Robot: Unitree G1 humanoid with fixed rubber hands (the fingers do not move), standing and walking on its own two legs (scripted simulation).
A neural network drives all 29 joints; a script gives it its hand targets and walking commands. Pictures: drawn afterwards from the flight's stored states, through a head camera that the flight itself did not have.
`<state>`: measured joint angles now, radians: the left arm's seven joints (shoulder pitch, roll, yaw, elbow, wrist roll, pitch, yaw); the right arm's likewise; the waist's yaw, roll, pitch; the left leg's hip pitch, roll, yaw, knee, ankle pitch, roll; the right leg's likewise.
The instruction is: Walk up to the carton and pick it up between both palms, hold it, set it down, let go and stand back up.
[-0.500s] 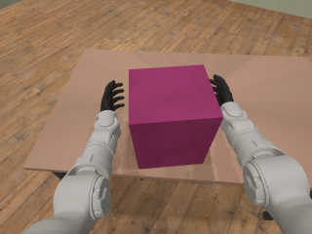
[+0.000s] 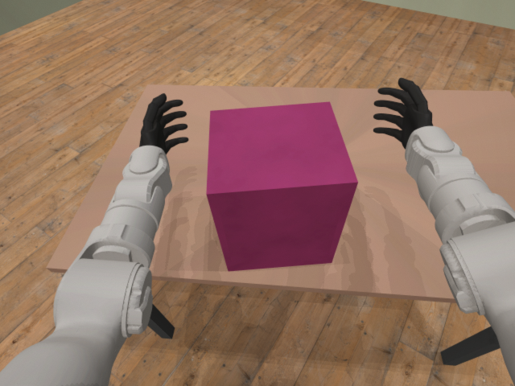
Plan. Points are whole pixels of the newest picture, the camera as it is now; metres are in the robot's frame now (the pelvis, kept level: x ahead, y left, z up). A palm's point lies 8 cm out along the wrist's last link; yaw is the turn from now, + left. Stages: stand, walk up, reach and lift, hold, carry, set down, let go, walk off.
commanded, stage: set down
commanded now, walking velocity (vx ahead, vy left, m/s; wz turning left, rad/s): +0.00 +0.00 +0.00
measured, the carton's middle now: (275, 192) +0.45 +0.07 +0.03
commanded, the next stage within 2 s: none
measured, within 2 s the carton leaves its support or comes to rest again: neither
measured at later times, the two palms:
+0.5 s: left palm (135, 109) +0.42 +0.26 +0.21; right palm (422, 86) +0.50 -0.12 +0.22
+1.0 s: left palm (128, 165) +0.37 +0.27 +0.16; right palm (414, 152) +0.44 -0.13 +0.16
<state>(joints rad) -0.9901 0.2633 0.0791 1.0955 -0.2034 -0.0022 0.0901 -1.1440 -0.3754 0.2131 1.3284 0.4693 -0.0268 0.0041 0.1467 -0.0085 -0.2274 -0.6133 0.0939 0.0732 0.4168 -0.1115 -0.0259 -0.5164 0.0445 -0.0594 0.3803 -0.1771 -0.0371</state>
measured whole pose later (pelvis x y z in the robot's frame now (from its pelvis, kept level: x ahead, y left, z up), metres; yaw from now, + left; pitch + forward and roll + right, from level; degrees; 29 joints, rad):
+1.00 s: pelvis -0.01 +0.00 +0.01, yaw +2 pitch +7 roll -1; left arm -0.71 0.28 0.16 0.50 -0.16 0.46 0.09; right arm -0.85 -0.34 0.11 0.83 0.43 0.24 -0.04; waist 0.10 -0.02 -0.09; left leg -0.36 0.06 0.03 0.33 -0.08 -0.03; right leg -0.28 0.03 -0.05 0.33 -0.17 -0.04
